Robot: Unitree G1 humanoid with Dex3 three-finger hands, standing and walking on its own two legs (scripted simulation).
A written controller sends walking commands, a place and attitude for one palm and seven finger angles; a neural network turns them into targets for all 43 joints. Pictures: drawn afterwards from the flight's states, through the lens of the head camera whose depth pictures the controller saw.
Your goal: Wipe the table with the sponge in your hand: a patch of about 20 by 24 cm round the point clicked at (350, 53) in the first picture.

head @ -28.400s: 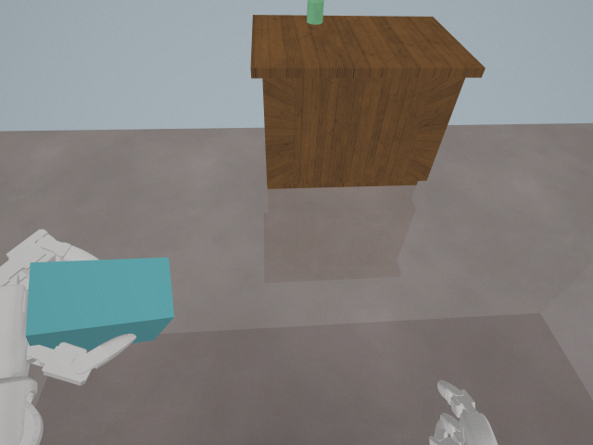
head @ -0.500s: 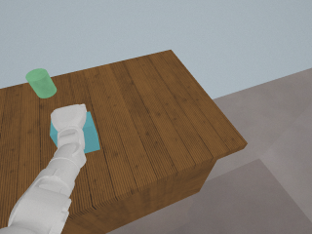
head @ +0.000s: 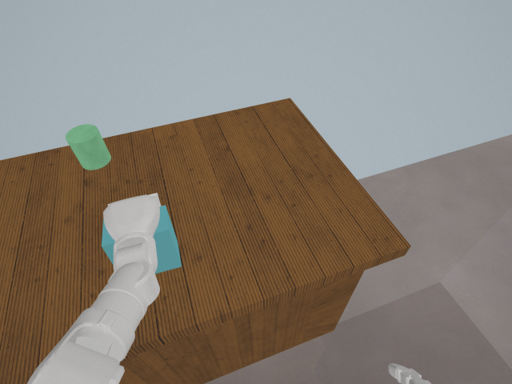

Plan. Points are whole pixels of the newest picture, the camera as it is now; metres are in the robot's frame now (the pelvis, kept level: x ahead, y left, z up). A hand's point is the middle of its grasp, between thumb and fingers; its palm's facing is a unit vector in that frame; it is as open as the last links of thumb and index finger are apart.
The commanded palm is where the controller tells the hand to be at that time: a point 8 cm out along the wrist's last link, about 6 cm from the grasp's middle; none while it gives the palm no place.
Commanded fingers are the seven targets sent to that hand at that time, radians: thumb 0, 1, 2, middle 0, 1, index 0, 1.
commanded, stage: wipe back along the middle lane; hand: left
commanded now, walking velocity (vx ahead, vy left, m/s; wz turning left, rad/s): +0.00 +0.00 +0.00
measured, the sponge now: (147, 249) +0.36 +0.24 -0.03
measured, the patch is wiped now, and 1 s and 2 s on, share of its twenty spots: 0.60 0.80 0.90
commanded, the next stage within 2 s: slide across to the third lane in 1.02 s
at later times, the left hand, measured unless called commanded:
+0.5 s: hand (144, 260) +0.31 +0.22 +0.01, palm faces -0.04 -0.04 -1.00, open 10.1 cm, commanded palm +0.27 +0.20 +0.04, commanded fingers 0.00 0.10 1.30 -1.20 -1.60 -1.20 -1.60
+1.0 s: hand (148, 279) +0.28 +0.20 +0.01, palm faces -0.04 -0.05 -1.00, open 10.1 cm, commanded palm +0.24 +0.18 +0.04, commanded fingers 0.00 0.10 1.30 -1.20 -1.60 -1.20 -1.60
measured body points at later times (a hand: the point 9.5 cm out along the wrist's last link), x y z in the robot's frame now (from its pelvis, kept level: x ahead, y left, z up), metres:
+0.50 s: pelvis +0.00 +0.00 +0.00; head -0.01 -0.03 +0.45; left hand +0.31 +0.22 +0.06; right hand +0.18 -0.23 -0.11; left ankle +0.01 +0.11 -0.72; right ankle -0.03 -0.11 -0.72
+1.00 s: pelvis -0.01 -0.01 +0.00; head -0.03 -0.04 +0.45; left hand +0.28 +0.20 +0.06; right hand +0.20 -0.23 -0.10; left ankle +0.01 +0.11 -0.72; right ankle -0.03 -0.11 -0.72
